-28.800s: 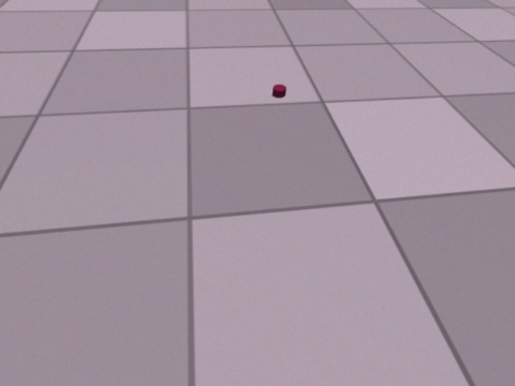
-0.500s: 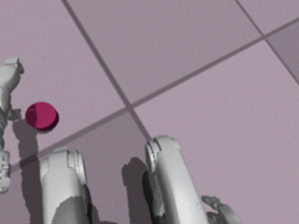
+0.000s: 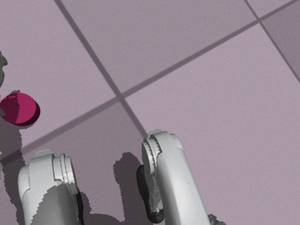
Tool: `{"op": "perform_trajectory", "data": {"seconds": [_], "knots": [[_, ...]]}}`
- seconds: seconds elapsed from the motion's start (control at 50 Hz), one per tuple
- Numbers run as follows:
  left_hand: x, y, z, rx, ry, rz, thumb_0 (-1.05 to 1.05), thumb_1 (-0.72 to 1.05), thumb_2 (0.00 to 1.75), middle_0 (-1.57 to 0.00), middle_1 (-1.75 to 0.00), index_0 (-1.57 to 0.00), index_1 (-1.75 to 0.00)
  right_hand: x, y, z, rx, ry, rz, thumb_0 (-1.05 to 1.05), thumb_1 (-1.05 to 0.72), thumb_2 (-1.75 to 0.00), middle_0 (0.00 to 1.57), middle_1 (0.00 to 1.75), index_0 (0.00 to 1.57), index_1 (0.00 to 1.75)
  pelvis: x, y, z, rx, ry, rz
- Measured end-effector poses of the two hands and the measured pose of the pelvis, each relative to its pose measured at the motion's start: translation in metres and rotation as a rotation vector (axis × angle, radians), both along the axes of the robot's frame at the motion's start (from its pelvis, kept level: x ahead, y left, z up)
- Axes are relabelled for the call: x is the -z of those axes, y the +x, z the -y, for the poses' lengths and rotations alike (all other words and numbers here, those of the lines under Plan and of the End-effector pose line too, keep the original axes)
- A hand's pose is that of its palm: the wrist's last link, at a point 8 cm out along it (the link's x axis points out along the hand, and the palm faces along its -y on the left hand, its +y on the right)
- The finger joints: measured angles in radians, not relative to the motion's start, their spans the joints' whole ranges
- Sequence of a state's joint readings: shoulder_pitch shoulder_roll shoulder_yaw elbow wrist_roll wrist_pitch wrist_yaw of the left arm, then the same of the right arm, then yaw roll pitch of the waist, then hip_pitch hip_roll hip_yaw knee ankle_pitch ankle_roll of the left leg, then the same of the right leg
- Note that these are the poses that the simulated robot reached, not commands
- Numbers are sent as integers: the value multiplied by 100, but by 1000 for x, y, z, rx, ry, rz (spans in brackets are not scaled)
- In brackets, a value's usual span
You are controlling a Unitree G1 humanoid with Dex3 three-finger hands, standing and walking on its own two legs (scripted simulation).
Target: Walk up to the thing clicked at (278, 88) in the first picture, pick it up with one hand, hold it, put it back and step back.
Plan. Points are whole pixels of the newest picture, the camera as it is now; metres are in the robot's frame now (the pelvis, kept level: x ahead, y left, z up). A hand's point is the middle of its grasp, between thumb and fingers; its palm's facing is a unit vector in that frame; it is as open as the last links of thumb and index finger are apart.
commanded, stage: home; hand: left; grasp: from above
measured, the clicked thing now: (21, 109) +0.47 +0.28 -0.29
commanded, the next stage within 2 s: none
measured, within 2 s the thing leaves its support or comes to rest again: neither
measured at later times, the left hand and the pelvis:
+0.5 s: hand out of the picture +0.32 +0.27 +0.05, palm faces -0.23 -0.68 -0.69, open 7.8 cm; pelvis +0.01 +0.00 +0.16, yaw +5 degrees
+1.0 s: hand out of the picture +0.24 +0.22 +0.26, palm faces +0.19 -0.95 -0.24, open 7.4 cm; pelvis +0.06 +0.01 +0.34, yaw +9 degrees
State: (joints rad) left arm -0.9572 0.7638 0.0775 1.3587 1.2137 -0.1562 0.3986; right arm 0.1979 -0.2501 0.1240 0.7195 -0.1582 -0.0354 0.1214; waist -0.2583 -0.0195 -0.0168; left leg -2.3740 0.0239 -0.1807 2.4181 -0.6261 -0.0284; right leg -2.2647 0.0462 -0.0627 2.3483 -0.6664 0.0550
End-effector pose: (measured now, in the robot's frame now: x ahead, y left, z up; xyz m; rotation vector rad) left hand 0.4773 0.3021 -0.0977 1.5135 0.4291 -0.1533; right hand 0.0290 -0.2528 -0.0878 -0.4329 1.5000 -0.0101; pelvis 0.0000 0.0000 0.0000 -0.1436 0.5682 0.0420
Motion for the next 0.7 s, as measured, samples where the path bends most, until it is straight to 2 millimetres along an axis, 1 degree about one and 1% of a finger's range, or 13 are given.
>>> {"op": "perform_trajectory", "data": {"seconds": [0.06, 0.12, 0.16, 0.22, 0.28, 0.36, 0.44, 0.5, 0.58, 0.64, 0.7], "knots": [[-16, -1, 0, -45, -14, 16, 0, -37, 95, -16, -90, -16, -88, -1, 10, -6, 24, 32, 29, 1, -89, -89, 20, 30, 20, 30, -9, 3, 0, -3, 4, -21], [-39, -7, -1, -93, -42, 17, 0, -24, 92, -20, -79, -19, -78, -7, 25, -8, 49, 59, 69, 1, -89, -89, 20, 30, 20, 30, -24, 5, 0, -8, 10, -36], [-58, -16, -2, -134, -81, 16, 0, -13, 91, -21, -71, -20, -70, -16, 36, -8, 64, 73, 98, 1, -89, -90, 20, 30, 20, 30, -37, 6, 0, -13, 14, -44], [-87, -34, -4, -191, -157, -7, 0, 6, 89, -22, -60, -21, -60, -34, 56, -7, 69, 86, 148, 1, -90, -90, 20, 30, 20, 30, -59, 7, 0, -20, 21, -49], [-114, -58, -5, -239, -249, -34, 0, 27, 88, -22, -51, -21, -51, -56, 78, -3, 60, 84, 206, 1, -90, -90, 20, 30, 20, 30, -83, 8, 0, -26, 26, -47], [-146, -96, -3, -294, -382, -54, 0, 54, 88, -22, -41, -21, -41, -91, 110, 2, 29, 73, 291, 1, -90, -90, 20, 30, 20, 30, -114, 8, 0, -36, 34, -31], [-176, -133, 0, -361, -498, -52, 0, 72, 89, -22, -35, -21, -35, -126, 143, 2, -13, 64, 385, 1, -91, -90, 20, 30, 20, 30, -143, 8, 1, -50, 43, -8], [-197, -158, 2, -427, -576, -41, 0, 79, 89, -21, -33, -22, -33, -153, 167, -3, -41, 66, 462, 1, -91, -90, 20, 30, 20, 30, -164, 8, 2, -60, 49, 14], [-227, -184, 8, -519, -678, -31, 1, 85, 90, -21, -31, -21, -31, -188, 194, -14, -62, 82, 565, 1, -91, -90, 20, 30, 20, 30, -192, 11, 3, -74, 56, 46], [-249, -201, 13, -591, -757, -29, 1, 87, 90, -21, -31, -21, -30, -214, 208, -25, -65, 101, 630, 1, -91, -90, 20, 30, 20, 30, -213, 14, 4, -82, 62, 71], [-271, -216, 18, -667, -841, -34, 1, 88, 90, -21, -30, -21, -30, -240, 218, -36, -64, 121, 680, 1, -91, -90, 20, 30, 20, 30, -235, 19, 3, -90, 67, 99]]}}
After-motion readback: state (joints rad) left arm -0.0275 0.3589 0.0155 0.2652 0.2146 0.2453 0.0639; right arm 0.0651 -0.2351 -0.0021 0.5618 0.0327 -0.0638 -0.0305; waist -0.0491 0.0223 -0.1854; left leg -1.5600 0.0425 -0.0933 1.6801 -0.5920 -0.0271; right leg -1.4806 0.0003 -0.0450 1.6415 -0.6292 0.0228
